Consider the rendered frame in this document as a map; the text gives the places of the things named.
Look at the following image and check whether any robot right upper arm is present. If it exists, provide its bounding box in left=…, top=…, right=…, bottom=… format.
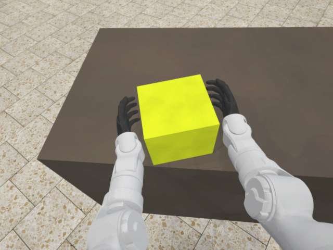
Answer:
left=244, top=174, right=333, bottom=250

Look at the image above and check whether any pedestal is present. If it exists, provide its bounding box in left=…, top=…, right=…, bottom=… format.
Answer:
left=37, top=27, right=333, bottom=224

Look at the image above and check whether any right robot forearm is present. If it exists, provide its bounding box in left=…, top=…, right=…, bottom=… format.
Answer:
left=222, top=114, right=314, bottom=208

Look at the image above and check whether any carton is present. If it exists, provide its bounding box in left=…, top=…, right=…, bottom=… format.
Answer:
left=137, top=74, right=220, bottom=165

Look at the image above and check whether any left robot forearm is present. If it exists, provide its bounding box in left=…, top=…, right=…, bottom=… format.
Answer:
left=86, top=132, right=145, bottom=245

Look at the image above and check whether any left robot hand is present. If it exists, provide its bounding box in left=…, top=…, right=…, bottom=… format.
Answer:
left=117, top=96, right=140, bottom=136

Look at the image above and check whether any right robot hand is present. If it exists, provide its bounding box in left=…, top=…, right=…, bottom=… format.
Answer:
left=206, top=79, right=239, bottom=117

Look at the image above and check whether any robot left upper arm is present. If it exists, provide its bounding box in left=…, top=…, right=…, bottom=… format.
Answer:
left=87, top=209, right=149, bottom=250

